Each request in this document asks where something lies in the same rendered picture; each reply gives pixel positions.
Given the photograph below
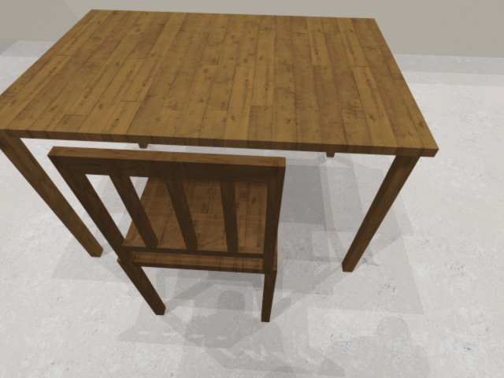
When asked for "table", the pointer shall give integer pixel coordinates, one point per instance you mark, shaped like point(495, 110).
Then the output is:
point(320, 84)

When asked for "chair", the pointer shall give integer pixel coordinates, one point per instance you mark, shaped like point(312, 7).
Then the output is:
point(213, 212)

